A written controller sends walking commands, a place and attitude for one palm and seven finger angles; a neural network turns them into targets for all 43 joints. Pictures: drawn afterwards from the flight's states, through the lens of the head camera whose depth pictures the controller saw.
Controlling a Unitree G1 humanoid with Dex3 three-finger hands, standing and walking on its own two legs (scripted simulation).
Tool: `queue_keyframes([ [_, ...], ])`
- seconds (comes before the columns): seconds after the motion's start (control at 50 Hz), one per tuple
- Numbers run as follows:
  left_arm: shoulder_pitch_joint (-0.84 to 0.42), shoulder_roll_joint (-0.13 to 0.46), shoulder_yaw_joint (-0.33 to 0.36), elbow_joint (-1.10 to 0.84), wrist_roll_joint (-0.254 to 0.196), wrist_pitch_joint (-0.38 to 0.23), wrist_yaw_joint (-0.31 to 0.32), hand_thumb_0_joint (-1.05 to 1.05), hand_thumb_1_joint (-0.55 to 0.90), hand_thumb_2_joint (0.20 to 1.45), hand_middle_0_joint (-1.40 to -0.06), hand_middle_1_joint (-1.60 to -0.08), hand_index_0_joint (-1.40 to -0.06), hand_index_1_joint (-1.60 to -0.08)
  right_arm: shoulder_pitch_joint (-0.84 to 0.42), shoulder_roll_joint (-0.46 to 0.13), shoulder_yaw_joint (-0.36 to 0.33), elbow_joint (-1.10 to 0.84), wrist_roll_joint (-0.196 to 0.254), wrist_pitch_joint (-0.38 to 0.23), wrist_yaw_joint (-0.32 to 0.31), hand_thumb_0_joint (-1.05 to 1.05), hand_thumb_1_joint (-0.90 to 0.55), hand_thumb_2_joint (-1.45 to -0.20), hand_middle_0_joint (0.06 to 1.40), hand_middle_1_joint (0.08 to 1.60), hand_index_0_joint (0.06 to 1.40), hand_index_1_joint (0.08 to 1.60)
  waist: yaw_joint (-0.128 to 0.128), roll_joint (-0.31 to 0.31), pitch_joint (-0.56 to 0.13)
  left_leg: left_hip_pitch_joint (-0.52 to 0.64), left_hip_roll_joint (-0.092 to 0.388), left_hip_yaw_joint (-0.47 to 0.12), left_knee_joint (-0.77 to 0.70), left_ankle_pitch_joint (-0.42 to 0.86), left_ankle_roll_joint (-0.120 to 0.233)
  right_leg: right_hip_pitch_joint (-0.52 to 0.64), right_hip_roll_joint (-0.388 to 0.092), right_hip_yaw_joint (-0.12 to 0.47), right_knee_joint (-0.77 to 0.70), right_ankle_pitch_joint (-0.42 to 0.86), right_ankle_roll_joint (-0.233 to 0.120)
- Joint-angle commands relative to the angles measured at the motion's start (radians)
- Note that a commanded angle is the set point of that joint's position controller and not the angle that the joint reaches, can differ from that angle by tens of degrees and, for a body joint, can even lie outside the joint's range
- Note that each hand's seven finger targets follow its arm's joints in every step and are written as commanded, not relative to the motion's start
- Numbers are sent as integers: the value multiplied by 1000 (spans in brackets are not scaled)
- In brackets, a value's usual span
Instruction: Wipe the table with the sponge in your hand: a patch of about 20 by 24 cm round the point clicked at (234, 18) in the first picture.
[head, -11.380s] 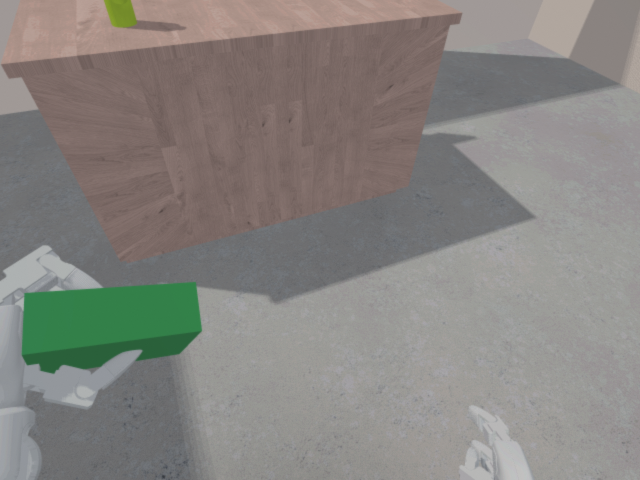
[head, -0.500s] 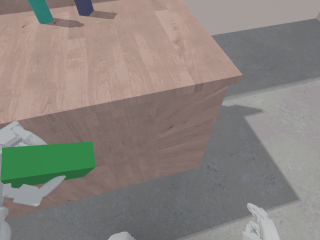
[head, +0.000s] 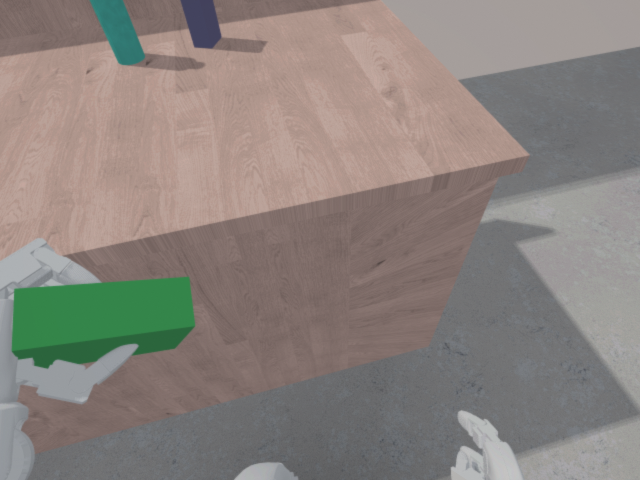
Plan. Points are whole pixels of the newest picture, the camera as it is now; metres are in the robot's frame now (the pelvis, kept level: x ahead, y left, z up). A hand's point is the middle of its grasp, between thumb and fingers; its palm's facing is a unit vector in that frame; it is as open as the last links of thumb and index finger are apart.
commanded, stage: take the last steps up to it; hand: left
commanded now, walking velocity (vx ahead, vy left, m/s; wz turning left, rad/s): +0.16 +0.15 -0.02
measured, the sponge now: (135, 321) +0.24 +0.19 +0.14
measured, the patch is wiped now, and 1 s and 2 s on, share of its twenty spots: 0.00 0.00 0.00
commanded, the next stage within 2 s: come to a stop and stand still in 0.02 s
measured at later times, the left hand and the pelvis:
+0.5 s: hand (10, 315) +0.22 +0.28 +0.19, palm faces +0.34 -0.85 -0.41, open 9.1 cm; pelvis -0.01 +0.05 +0.01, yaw -2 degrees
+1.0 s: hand (16, 425) +0.13 +0.24 +0.17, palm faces +0.37 -0.83 -0.41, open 9.1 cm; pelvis -0.08 +0.00 +0.00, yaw +0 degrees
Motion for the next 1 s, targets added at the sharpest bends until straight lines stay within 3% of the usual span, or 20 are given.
queue_keyframes([
  [0.0, -31, 202, 171, -216, -4, -81, 28, 0, 100, 1300, -1200, -1600, -1200, -1600, -98, -97, -44, -169, -3, -36, -9, 0, -900, -900, 200, 300, 200, 300, -15, -164, -138, -117, 71, -52, -18, 24, -16, 193, -286, 211, -219, 561, -79],
  [0.08, 38, 194, 170, -263, 3, -80, 41, 0, 100, 1300, -1200, -1600, -1200, -1600, -92, -98, -62, -192, -7, -43, -12, 0, -900, -900, 200, 300, 200, 300, 16, -219, -173, 27, 21, 57, -276, 71, 1, 197, -252, 179, -193, 526, -69],
  [0.12, 45, 192, 166, -304, 0, -70, 49, 0, 100, 1300, -1200, -1600, -1200, -1600, -72, -103, -68, -199, -8, -49, -21, 0, -900, -900, 200, 300, 200, 300, 5, -205, -195, 126, 1, 82, -400, 145, 0, 183, -224, 140, -157, 452, -47],
  [0.16, 13, 191, 162, -355, -2, -67, 51, 0, 100, 1300, -1200, -1600, -1200, -1600, -54, -120, -83, -208, -6, -48, -33, 0, -900, -900, 200, 300, 200, 300, -13, -105, -206, 279, 22, 70, -531, 271, 0, 107, -162, 112, -61, 329, -1],
  [0.18, 1, 191, 162, -373, -6, -71, 50, 0, 100, 1300, -1200, -1600, -1200, -1600, -39, -136, -91, -212, -3, -46, -39, 0, -900, -900, 200, 300, 200, 300, -19, 28, -211, 338, 101, -11, -565, 325, 23, 42, -101, 75, 39, 195, 32],
  [0.2, -9, 199, 159, -419, -6, -80, 52, 0, 100, 1300, -1200, -1600, -1200, -1600, -40, -161, -102, -227, 4, -48, -44, 0, -900, -900, 200, 300, 200, 300, -13, 216, -215, 429, 278, -223, -588, 525, 88, -121, -18, 29, 189, -132, 74],
  [0.22, -8, 206, 166, -405, 4, -89, 52, 0, 100, 1300, -1200, -1600, -1200, -1600, -20, -161, -101, -228, -1, -54, -38, 0, -900, -900, 200, 300, 200, 300, -12, 233, -200, 402, 379, -352, -641, 637, 163, -186, 28, 72, 352, -338, 66],
  [0.24, 2, 202, 168, -323, 7, -85, 46, 0, 100, 1300, -1200, -1600, -1200, -1600, -28, -153, -100, -214, -1, -56, -31, 0, -900, -900, 200, 300, 200, 300, -17, 177, -156, 337, 388, -333, -661, 575, 182, -203, 26, 101, 434, -307, 58],
  [0.26, -10, 216, 183, -323, 1, -76, 43, 0, 100, 1300, -1200, -1600, -1200, -1600, -47, -148, -92, -205, -7, -57, -29, 0, -900, -900, 200, 300, 200, 300, -20, 210, -152, 302, 385, -320, -662, 549, 186, -205, -2, 116, 452, -263, 62],
  [0.34, -7, 157, 126, -397, -6, -61, 27, 0, 100, 1300, -1200, -1600, -1200, -1600, -33, -148, -89, -208, -2, -75, 6, 0, -900, -900, 200, 300, 200, 300, -21, 241, -181, 363, 303, -144, -601, 717, 123, -190, 27, 75, 331, -108, 75],
  [0.46, 21, 157, 122, -338, -26, -17, 13, 0, 100, 1300, -1200, -1600, -1200, -1600, -31, -144, -71, -224, -6, -80, 12, 0, -900, -900, 200, 300, 200, 300, -27, 206, -165, 289, 340, -154, -634, 572, 125, -79, 65, 48, 126, -128, 83],
  [0.54, 24, 176, 158, -287, -30, -3, 18, 0, 100, 1300, -1200, -1600, -1200, -1600, -42, -132, -65, -230, 6, -67, 5, 0, -900, -900, 200, 300, 200, 300, -13, 151, -183, 229, 290, -87, -549, 406, 84, 83, 67, 34, -129, 10, 82],
  [0.56, 16, 184, 161, -278, -27, -1, 19, 0, 100, 1300, -1200, -1600, -1200, -1600, -41, -124, -62, -230, 7, -62, 5, 0, -900, -900, 200, 300, 200, 300, -16, 97, -183, 187, 253, -49, -503, 306, 58, 130, 38, 58, -194, 74, 72],
  [0.6, -8, 219, 166, -286, -26, 3, 27, 0, 100, 1300, -1200, -1600, -1200, -1600, -28, -82, -49, -236, 12, -54, 4, 0, -900, -900, 200, 300, 200, 300, -37, -167, -189, 91, 100, 26, -303, 43, -6, 128, -176, 302, -258, 335, -18],
  [0.62, -31, 202, 156, -269, -42, 18, 24, 0, 100, 1300, -1200, -1600, -1200, -1600, -60, -88, -45, -231, 15, -64, 0, 0, -900, -900, 200, 300, 200, 300, -13, -233, -169, 56, 31, -7, -179, -70, -17, 75, -227, 367, -292, 294, -61],
  [0.64, -6, 202, 155, -253, -42, 22, 18, 0, 100, 1300, -1200, -1600, -1200, -1600, -69, -99, -52, -223, 16, -65, -3, 0, -900, -900, 200, 300, 200, 300, -3, -262, -137, 29, 28, -51, -46, -77, -12, 43, -244, 390, -315, 244, -74],
  [0.7, 9, 192, 154, -285, -38, 7, 29, 0, 100, 1300, -1200, -1600, -1200, -1600, -99, -85, -29, -203, 6, -48, -13, 0, -900, -900, 200, 300, 200, 300, -16, -106, -153, -47, 38, -67, 36, -16, -27, 107, -233, 302, -274, 328, -94],
  [0.8, 29, 195, 159, -265, -28, -18, 47, 0, 100, 1300, -1200, -1600, -1200, -1600, -102, -104, -43, -197, 2, -47, -41, 0, -900, -900, 200, 300, 200, 300, 2, -120, -182, 15, 25, -28, -156, -23, -9, 183, -216, 272, -265, 420, -89],
  [0.92, 30, 181, 141, -293, -16, -27, 54, 0, 100, 1300, -1200, -1600, -1200, -1600, -33, -126, -54, -201, -4, -40, -38, 0, -900, -900, 200, 300, 200, 300, -4, -81, -229, 212, 11, -15, -527, 97, 23, 189, -169, 276, -277, 191, -26],
  [0.98, -8, 182, 114, -337, -4, -44, 56, 0, 100, 1300, -1200, -1600, -1200, -1600, -45, -167, -68, -221, -1, -41, -39, 0, -900, -900, 200, 300, 200, 300, 5, 107, -177, 247, 191, -198, -645, 201, 93, 90, -43, 222, -195, 62, 59],
])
